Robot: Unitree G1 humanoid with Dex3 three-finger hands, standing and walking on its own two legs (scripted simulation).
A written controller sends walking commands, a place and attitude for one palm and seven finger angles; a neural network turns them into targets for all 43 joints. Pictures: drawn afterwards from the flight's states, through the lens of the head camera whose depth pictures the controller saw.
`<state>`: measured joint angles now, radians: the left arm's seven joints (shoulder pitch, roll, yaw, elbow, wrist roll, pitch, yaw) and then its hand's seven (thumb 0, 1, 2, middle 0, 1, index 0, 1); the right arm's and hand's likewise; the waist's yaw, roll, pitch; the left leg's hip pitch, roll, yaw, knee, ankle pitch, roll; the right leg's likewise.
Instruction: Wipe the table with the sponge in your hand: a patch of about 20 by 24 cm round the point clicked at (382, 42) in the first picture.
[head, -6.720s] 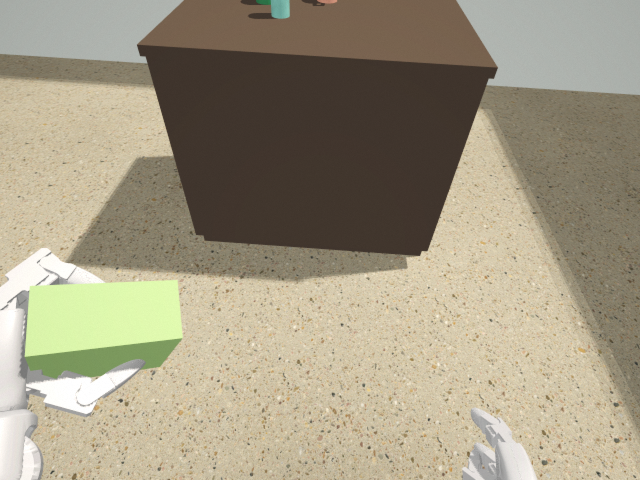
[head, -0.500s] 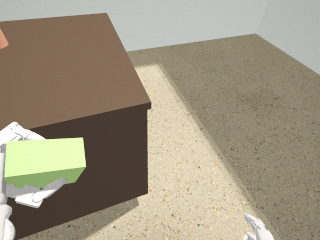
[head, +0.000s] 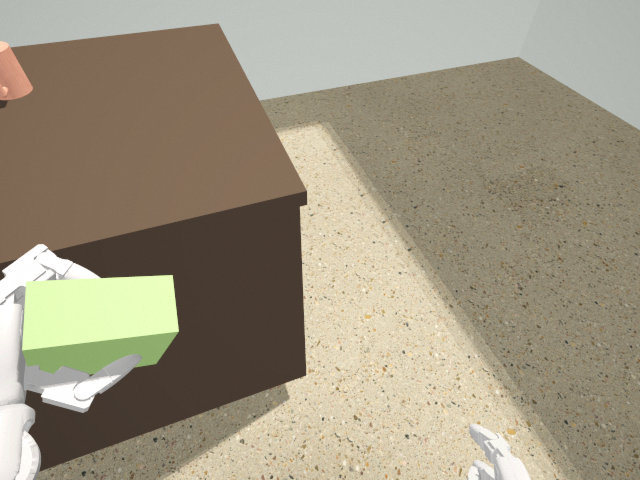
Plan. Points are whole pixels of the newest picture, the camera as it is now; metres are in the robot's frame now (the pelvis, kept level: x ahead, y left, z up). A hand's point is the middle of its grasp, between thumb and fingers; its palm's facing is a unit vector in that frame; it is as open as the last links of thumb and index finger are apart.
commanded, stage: come to a stop and stand still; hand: left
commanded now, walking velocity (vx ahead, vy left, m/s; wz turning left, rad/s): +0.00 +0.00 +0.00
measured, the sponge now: (122, 327) +0.23 +0.21 +0.14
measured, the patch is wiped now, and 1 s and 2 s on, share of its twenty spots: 0.00 0.00 0.00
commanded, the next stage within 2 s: look again from close up in 0.02 s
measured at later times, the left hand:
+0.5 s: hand (76, 293) +0.26 +0.27 +0.14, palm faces +0.32 -0.87 -0.38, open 10.0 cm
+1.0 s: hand (63, 240) +0.31 +0.30 +0.16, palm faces +0.39 -0.85 -0.36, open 10.0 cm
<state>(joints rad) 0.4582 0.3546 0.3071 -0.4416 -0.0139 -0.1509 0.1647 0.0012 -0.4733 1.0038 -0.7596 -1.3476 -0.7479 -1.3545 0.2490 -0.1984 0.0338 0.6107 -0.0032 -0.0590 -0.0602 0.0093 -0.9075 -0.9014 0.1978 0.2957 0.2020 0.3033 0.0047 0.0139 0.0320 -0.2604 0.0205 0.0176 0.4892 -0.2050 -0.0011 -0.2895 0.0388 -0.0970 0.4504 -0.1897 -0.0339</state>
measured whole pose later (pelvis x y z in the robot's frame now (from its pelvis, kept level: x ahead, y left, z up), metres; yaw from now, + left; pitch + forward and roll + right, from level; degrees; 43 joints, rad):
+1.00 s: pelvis +0.10 +0.06 -0.02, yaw +2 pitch +0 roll -2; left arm 0.39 0.41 0.37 -0.55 -0.05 -0.23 0.10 0.00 -0.47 1.01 -0.76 -1.35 -0.75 -1.35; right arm 0.20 -0.21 0.00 0.56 0.01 -0.09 0.02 0.01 -0.91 -0.90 0.20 0.30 0.20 0.30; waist 0.00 -0.04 0.06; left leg -0.36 -0.07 0.00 0.99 -0.44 0.01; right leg -0.26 -0.02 -0.08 0.68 -0.42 -0.01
